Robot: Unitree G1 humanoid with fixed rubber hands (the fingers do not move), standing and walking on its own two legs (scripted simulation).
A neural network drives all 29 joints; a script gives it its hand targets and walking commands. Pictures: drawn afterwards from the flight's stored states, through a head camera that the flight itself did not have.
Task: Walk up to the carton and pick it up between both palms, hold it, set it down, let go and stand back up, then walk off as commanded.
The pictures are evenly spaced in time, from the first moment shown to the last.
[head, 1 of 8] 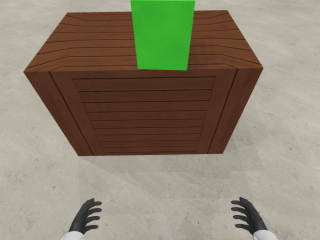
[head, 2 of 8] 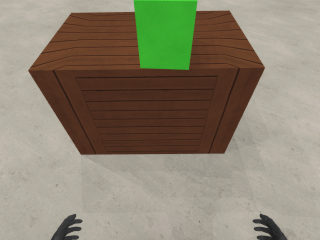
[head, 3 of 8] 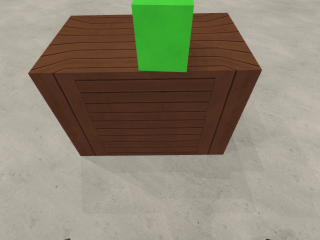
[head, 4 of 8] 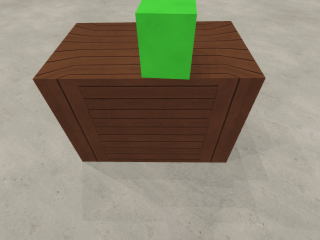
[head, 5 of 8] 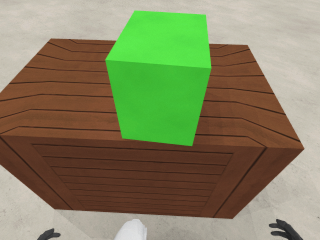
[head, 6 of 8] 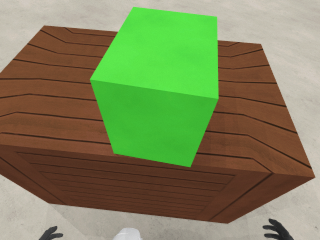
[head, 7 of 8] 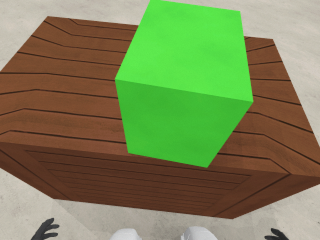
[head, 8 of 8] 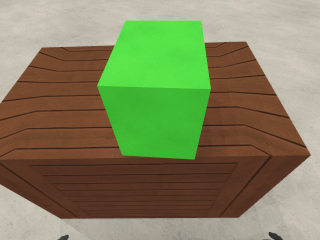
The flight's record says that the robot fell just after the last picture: no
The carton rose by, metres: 0.00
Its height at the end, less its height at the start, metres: +0.00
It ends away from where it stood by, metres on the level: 0.00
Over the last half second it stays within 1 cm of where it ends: yes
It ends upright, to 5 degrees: yes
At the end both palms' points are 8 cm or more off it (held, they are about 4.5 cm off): yes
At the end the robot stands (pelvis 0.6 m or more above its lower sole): yes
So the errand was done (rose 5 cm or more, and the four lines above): no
